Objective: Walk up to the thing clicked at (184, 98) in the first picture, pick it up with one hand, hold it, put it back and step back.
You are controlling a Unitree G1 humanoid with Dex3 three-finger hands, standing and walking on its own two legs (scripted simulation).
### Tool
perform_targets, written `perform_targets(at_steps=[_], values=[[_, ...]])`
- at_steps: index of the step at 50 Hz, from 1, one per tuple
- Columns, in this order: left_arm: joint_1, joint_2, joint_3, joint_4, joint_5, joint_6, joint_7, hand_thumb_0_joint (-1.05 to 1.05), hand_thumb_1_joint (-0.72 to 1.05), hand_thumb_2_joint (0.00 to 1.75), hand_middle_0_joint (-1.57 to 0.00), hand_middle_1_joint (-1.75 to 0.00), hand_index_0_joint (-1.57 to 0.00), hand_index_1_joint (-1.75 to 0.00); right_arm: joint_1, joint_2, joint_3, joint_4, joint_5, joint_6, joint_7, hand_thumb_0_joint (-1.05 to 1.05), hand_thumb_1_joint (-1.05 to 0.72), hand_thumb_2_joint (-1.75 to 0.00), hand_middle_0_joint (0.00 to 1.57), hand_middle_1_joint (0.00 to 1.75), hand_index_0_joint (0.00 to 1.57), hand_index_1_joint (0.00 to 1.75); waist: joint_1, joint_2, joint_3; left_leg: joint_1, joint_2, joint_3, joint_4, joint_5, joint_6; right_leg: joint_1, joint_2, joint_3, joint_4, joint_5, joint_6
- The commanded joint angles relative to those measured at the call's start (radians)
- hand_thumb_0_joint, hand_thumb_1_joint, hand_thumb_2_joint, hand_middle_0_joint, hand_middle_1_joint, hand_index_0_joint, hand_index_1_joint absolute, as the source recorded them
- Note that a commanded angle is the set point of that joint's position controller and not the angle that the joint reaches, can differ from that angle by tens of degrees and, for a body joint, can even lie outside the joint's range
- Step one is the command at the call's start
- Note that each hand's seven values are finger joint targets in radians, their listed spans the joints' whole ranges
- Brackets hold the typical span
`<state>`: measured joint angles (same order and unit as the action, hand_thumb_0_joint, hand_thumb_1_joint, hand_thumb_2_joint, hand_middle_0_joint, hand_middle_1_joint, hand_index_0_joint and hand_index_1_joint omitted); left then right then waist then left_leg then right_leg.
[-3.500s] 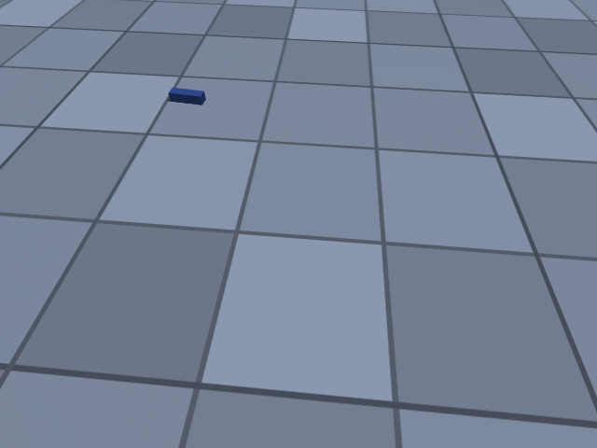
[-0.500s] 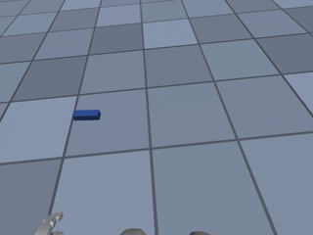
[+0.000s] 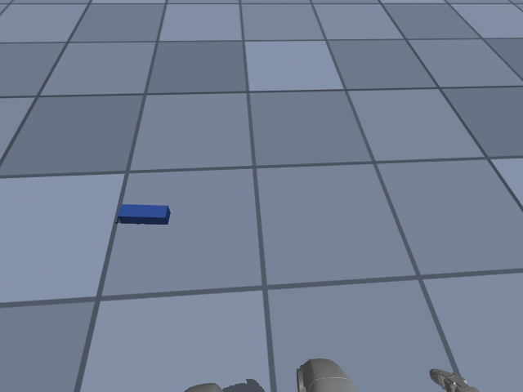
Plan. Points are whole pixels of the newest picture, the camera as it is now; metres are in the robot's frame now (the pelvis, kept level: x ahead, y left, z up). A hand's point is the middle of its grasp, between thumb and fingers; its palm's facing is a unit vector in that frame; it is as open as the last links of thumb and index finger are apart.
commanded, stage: walk up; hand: left
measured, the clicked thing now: (144, 214) +0.87 +0.49 -0.74
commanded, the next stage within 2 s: none
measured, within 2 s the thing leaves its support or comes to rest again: neither
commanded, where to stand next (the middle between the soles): +0.48 +0.22 m, yaw -3 degrees
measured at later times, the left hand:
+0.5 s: hand (52, 351) +0.20 +0.34 -0.10, palm faces +0.00 -0.86 -0.52, open 7.4 cm
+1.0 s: hand (24, 272) +0.35 +0.46 -0.14, palm faces -0.08 -0.90 -0.43, open 7.4 cm
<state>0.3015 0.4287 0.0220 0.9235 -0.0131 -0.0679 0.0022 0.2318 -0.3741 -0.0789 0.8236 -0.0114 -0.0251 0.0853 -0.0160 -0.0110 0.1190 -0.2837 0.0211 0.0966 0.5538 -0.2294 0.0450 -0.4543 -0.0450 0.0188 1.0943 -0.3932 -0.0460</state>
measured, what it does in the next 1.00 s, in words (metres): walks ahead: right foot, then left foot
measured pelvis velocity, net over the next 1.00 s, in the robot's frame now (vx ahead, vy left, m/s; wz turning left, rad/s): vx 0.29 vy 0.19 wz -0.02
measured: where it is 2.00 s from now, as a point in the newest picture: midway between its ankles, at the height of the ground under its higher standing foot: (183, 331)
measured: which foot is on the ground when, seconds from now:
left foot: down 0.00-0.24, up 0.26-0.66, down 0.68-1.00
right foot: up 0.00-0.20, down 0.22-0.70, up 0.72-1.00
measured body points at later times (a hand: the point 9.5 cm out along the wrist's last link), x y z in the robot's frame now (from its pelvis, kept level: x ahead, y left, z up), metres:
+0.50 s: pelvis +0.16 +0.05 +0.00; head +0.17 +0.00 +0.45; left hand +0.20 +0.38 -0.07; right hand +0.25 -0.27 -0.14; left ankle +0.23 +0.23 -0.67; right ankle +0.18 -0.09 -0.73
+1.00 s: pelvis +0.29 +0.19 +0.00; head +0.31 +0.17 +0.45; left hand +0.35 +0.51 -0.11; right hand +0.33 -0.14 -0.12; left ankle +0.30 +0.26 -0.73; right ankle +0.38 +0.06 -0.70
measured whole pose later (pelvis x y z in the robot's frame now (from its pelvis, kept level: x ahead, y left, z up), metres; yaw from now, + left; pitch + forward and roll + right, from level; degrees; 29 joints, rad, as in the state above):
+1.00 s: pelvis +0.29 +0.19 +0.00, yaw -1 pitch -3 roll +1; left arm 0.31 0.41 0.03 0.92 0.00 -0.06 0.00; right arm 0.34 -0.42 -0.08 0.80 -0.03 -0.02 0.08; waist -0.04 0.01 0.10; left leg -0.22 -0.03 0.14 0.56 -0.30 0.08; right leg -0.50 -0.08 -0.06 0.85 -0.34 -0.02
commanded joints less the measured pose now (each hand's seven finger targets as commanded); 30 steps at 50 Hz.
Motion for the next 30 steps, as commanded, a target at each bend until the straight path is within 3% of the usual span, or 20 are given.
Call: perform_targets(at_steps=[1,3,6,8,9,10,11,12,13,14,15,16,17,20,24,26,28,30], values=[[0.072,0.196,0.065,-0.044,0.007,-0.024,0.013,0.0,0.9,0.9,-0.2,-0.3,-0.2,-0.3,0.036,-0.259,-0.079,-0.084,-0.011,-0.025,-0.02,0.0,-0.9,-0.9,0.2,0.3,0.2,0.3,-0.017,0.164,-0.091,0.127,0.223,-0.217,-0.256,0.057,0.196,-0.063,-0.053,-0.041,-0.214,0.018,0.041],[0.037,0.194,0.073,-0.057,0.013,-0.028,0.01,0.0,0.9,0.9,-0.2,-0.3,-0.2,-0.3,0.053,-0.265,-0.079,-0.092,-0.022,-0.024,-0.016,0.0,-0.9,-0.9,0.2,0.3,0.2,0.3,-0.031,0.162,-0.07,0.106,0.245,-0.227,-0.272,0.057,0.222,-0.049,-0.053,-0.065,-0.289,0.049,0.044],[0.028,0.182,0.078,-0.058,0.017,-0.035,0.011,0.0,0.9,0.9,-0.2,-0.3,-0.2,-0.3,0.044,-0.261,-0.074,-0.104,-0.026,-0.015,-0.01,0.0,-0.9,-0.9,0.2,0.3,0.2,0.3,-0.024,0.152,-0.053,0.042,0.215,-0.195,-0.252,0.032,0.193,0.038,-0.023,-0.092,-0.38,0.122,0.03],[0.067,0.178,0.081,-0.044,0.017,-0.042,0.012,0.0,0.9,0.9,-0.2,-0.3,-0.2,-0.3,-0.011,-0.255,-0.068,-0.123,-0.023,-0.004,-0.006,0.0,-0.9,-0.9,0.2,0.3,0.2,0.3,0.019,0.111,-0.051,-0.043,0.191,-0.158,-0.185,-0.065,0.177,0.161,0.001,-0.112,-0.456,0.197,0.017],[0.101,0.184,0.09,-0.03,0.018,-0.045,0.014,0.0,0.9,0.9,-0.2,-0.3,-0.2,-0.3,-0.029,-0.247,-0.062,-0.135,-0.02,0.003,-0.003,0.0,-0.9,-0.9,0.2,0.3,0.2,0.3,0.042,0.078,-0.059,-0.109,0.167,-0.131,-0.123,-0.113,0.153,0.269,0.021,-0.127,-0.505,0.249,0.016],[0.177,0.211,0.105,-0.015,0.018,-0.048,0.022,0.0,0.9,0.9,-0.2,-0.3,-0.2,-0.3,-0.041,-0.224,-0.049,-0.146,-0.018,0.003,-0.001,0.0,-0.9,-0.9,0.2,0.3,0.2,0.3,0.095,0.034,-0.099,-0.168,0.133,-0.096,-0.008,-0.042,0.117,0.413,0.02,-0.108,-0.535,0.251,0.002],[0.253,0.258,0.125,-0.005,0.024,-0.052,0.034,0.0,0.9,0.9,-0.2,-0.3,-0.2,-0.3,-0.018,-0.184,-0.036,-0.15,-0.015,0.0,-0.002,0.0,-0.9,-0.9,0.2,0.3,0.2,0.3,0.139,-0.083,-0.153,-0.244,0.071,-0.047,0.196,-0.004,0.07,0.546,-0.043,0.019,-0.621,0.151,-0.024],[0.275,0.336,0.144,-0.028,0.035,-0.058,0.045,0.0,0.9,0.9,-0.2,-0.3,-0.2,-0.3,0.059,-0.14,-0.022,-0.154,-0.011,0.001,-0.002,0.0,-0.9,-0.9,0.2,0.3,0.2,0.3,0.12,-0.289,-0.2,-0.385,-0.049,-0.018,0.46,-0.31,0.0,0.63,-0.314,0.463,-0.774,0.045,-0.112],[0.181,0.347,0.134,-0.066,0.03,-0.055,0.052,0.0,0.9,0.9,-0.2,-0.3,-0.2,-0.3,0.081,-0.229,-0.044,-0.127,-0.022,0.024,-0.011,0.0,-0.9,-0.9,0.2,0.3,0.2,0.3,0.09,-0.108,-0.172,-0.409,-0.027,-0.161,0.57,-0.328,-0.023,0.523,-0.411,0.623,-0.843,-0.163,-0.197],[0.134,0.355,0.133,-0.074,0.019,-0.049,0.054,0.0,0.9,0.9,-0.2,-0.3,-0.2,-0.3,0.072,-0.276,-0.058,-0.118,-0.029,0.034,-0.017,0.0,-0.9,-0.9,0.2,0.3,0.2,0.3,0.072,-0.118,-0.119,-0.416,0.03,-0.192,0.601,-0.33,-0.022,0.433,-0.449,0.674,-0.843,-0.239,-0.262],[0.112,0.325,0.127,-0.085,0.017,-0.05,0.053,0.0,0.9,0.9,-0.2,-0.3,-0.2,-0.3,0.038,-0.289,-0.06,-0.106,-0.025,0.032,-0.018,0.0,-0.9,-0.9,0.2,0.3,0.2,0.3,0.069,-0.073,-0.07,-0.438,0.046,-0.227,0.623,-0.288,-0.03,0.394,-0.409,0.587,-0.852,-0.187,-0.252],[0.101,0.303,0.118,-0.092,0.016,-0.054,0.053,0.0,0.9,0.9,-0.2,-0.3,-0.2,-0.3,0.033,-0.277,-0.062,-0.092,-0.019,0.028,-0.017,0.0,-0.9,-0.9,0.2,0.3,0.2,0.3,0.065,-0.062,-0.041,-0.412,0.05,-0.247,0.62,-0.239,-0.038,0.341,-0.358,0.465,-0.847,-0.087,-0.218],[0.066,0.271,0.11,-0.1,0.013,-0.057,0.052,0.0,0.9,0.9,-0.2,-0.3,-0.2,-0.3,0.074,-0.273,-0.062,-0.066,-0.014,0.029,-0.014,0.0,-0.9,-0.9,0.2,0.3,0.2,0.3,0.04,-0.057,-0.04,-0.373,0.054,-0.251,0.595,-0.191,-0.04,0.316,-0.295,0.33,-0.838,-0.028,-0.172],[0.053,0.276,0.108,-0.098,0.019,-0.063,0.045,0.0,0.9,0.9,-0.2,-0.3,-0.2,-0.3,0.108,-0.247,-0.062,-0.045,-0.015,0.038,-0.004,0.0,-0.9,-0.9,0.2,0.3,0.2,0.3,0.017,-0.094,-0.043,-0.294,0.05,-0.226,0.548,-0.105,-0.059,0.233,-0.243,0.158,-0.803,0.147,-0.152],[0.067,0.293,0.118,-0.107,0.028,-0.068,0.039,0.0,0.9,0.9,-0.2,-0.3,-0.2,-0.3,0.033,-0.225,-0.063,-0.068,-0.018,0.044,0.012,0.0,-0.9,-0.9,0.2,0.3,0.2,0.3,0.036,-0.145,-0.042,-0.292,0.068,-0.166,0.398,-0.037,-0.075,0.236,-0.21,0.045,-0.79,0.181,-0.146],[0.069,0.312,0.125,-0.11,0.032,-0.068,0.038,0.0,0.9,0.9,-0.2,-0.3,-0.2,-0.3,-0.005,-0.221,-0.065,-0.084,-0.025,0.043,0.02,0.0,-0.9,-0.9,0.2,0.3,0.2,0.3,0.047,-0.157,-0.044,-0.274,0.099,-0.137,0.329,-0.034,-0.077,0.232,-0.221,0.026,-0.763,0.198,-0.152],[0.076,0.32,0.125,-0.115,0.033,-0.067,0.037,0.0,0.9,0.9,-0.2,-0.3,-0.2,-0.3,-0.042,-0.224,-0.068,-0.094,-0.027,0.036,0.026,0.0,-0.9,-0.9,0.2,0.3,0.2,0.3,0.053,-0.153,-0.058,-0.213,0.117,-0.116,0.238,-0.027,-0.066,0.223,-0.23,0.005,-0.726,0.248,-0.15],[0.063,0.334,0.123,-0.116,0.031,-0.062,0.039,0.0,0.9,0.9,-0.2,-0.3,-0.2,-0.3,-0.057,-0.228,-0.073,-0.093,-0.028,0.029,0.028,0.0,-0.9,-0.9,0.2,0.3,0.2,0.3,0.044,-0.156,-0.076,-0.142,0.104,-0.078,0.176,-0.05,-0.046,0.209,-0.239,-0.004,-0.678,0.29,-0.144]])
